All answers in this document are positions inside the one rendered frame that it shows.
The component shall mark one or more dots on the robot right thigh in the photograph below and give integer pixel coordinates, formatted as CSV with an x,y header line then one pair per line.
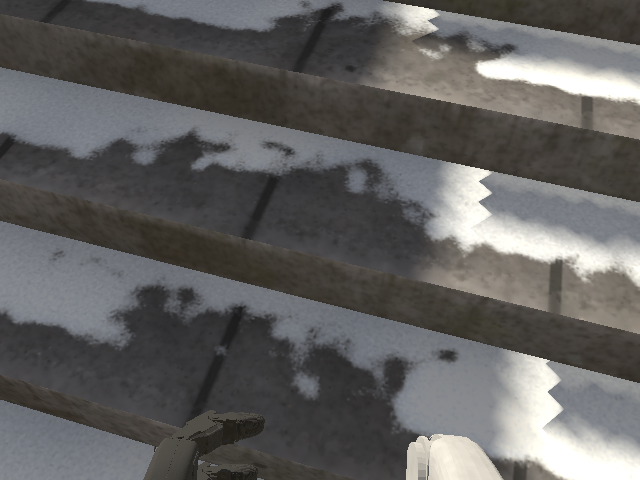
x,y
448,457

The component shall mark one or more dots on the left robot hand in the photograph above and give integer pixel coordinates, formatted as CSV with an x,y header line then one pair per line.
x,y
177,458

